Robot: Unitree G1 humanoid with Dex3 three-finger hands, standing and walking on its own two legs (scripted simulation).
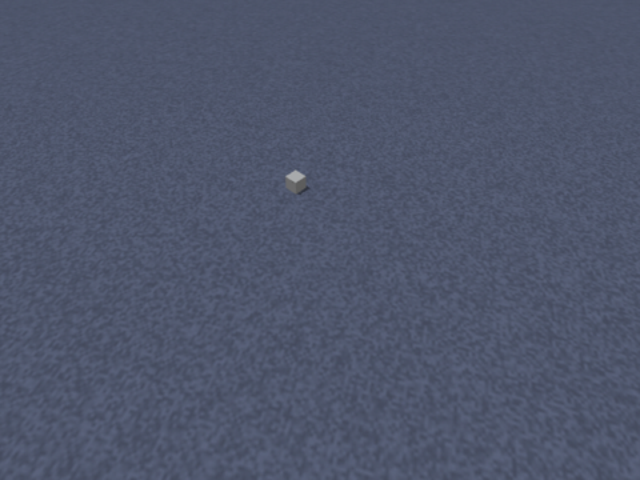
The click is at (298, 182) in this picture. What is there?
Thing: cube
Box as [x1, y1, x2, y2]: [285, 170, 305, 193]
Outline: 295,170 285,176 286,187 296,193 305,187 305,176
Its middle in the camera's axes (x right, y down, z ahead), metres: -0.12 -0.31 +1.92
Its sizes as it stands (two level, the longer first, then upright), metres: 0.071 0.071 0.071
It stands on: the floor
